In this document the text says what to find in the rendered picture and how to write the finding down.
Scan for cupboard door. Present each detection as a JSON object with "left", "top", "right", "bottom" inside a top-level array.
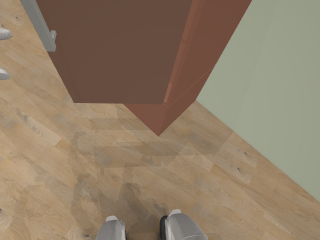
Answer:
[{"left": 35, "top": 0, "right": 193, "bottom": 105}]

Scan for robot right thigh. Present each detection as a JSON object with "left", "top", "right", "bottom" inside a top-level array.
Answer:
[{"left": 165, "top": 213, "right": 208, "bottom": 240}]

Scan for handle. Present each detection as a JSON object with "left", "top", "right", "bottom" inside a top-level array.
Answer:
[{"left": 20, "top": 0, "right": 57, "bottom": 52}]

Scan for left robot shin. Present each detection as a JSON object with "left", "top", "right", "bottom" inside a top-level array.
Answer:
[{"left": 106, "top": 215, "right": 118, "bottom": 222}]

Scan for left robot hand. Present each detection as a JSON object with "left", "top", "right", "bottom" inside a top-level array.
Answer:
[{"left": 0, "top": 28, "right": 13, "bottom": 80}]

